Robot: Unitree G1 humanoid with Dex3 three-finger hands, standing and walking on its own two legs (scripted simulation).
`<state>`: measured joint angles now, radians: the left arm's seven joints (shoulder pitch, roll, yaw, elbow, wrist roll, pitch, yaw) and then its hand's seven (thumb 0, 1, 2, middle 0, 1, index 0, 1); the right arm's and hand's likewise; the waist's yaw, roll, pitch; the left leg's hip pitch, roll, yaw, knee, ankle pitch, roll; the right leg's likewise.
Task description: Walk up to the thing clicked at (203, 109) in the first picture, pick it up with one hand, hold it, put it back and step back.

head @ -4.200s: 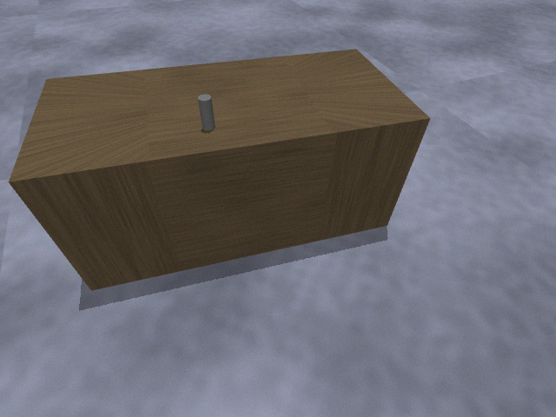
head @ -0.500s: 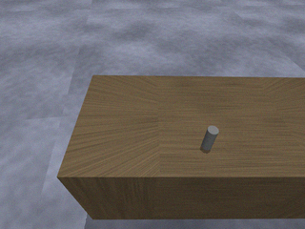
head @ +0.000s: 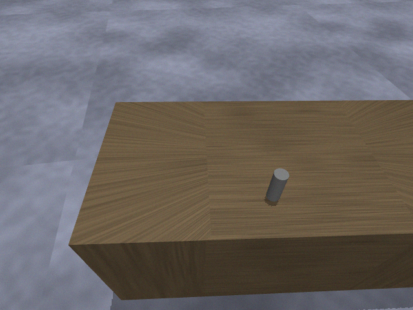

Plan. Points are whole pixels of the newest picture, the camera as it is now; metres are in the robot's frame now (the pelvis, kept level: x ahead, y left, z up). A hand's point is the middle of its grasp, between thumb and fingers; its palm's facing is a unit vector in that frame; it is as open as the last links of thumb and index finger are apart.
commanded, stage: walk up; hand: right
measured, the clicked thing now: (276, 185) +0.49 -0.21 -0.13
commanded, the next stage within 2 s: stand in 0.04 s
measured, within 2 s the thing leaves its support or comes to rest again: neither
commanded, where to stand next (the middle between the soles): +0.04 +0.00 m, yaw +0 degrees
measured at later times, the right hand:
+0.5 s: hand out of the picture +0.09 -0.25 -0.16, palm faces -0.04 +0.94 -0.33, open 7.4 cm
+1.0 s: hand out of the picture +0.09 -0.26 -0.16, palm faces -0.04 +0.94 -0.34, open 7.4 cm
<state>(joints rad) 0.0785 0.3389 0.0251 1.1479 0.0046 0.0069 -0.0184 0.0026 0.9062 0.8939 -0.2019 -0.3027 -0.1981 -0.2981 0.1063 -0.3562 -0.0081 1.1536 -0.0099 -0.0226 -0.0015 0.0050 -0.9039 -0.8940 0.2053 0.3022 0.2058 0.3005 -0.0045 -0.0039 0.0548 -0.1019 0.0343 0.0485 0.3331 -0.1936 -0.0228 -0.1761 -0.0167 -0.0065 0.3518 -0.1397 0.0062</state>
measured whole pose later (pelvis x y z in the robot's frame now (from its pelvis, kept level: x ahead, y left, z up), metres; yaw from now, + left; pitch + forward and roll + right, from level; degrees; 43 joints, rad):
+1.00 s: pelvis +0.02 -0.01 +0.00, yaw +1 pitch -2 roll +0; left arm 0.10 0.35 -0.01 1.14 0.00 -0.02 0.00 0.00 0.91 0.89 -0.20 -0.30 -0.20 -0.30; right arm 0.11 -0.36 0.00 1.14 -0.01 -0.01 0.00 0.00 -0.90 -0.89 0.21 0.30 0.21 0.30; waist 0.00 0.01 0.04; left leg -0.07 0.04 0.03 0.30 -0.20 -0.04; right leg -0.14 -0.01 -0.03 0.34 -0.16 0.00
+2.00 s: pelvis +0.02 +0.00 +0.00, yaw +1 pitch -2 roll +0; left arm 0.11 0.35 -0.01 1.13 0.00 -0.02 0.00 0.00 0.91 0.89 -0.20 -0.30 -0.20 -0.30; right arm 0.12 -0.35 0.00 1.13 -0.01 -0.01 0.00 0.00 -0.90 -0.89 0.21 0.30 0.21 0.30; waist 0.00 0.01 0.05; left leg -0.06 0.04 0.03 0.30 -0.21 -0.03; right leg -0.13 -0.01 -0.02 0.33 -0.17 0.00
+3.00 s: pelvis +0.02 +0.01 -0.03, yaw +1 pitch +8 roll +1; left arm 0.25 0.27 0.06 0.56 -0.01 -0.12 0.07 -0.01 -0.47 0.06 -0.07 -0.06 -0.06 -0.06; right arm 0.14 -0.39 -0.22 0.67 0.00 0.21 0.12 0.00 0.48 -0.06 0.04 0.06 0.05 0.06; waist 0.02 -0.01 -0.04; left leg -0.43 0.02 0.04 0.69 -0.39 -0.01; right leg -0.51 -0.04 0.00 0.72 -0.34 0.02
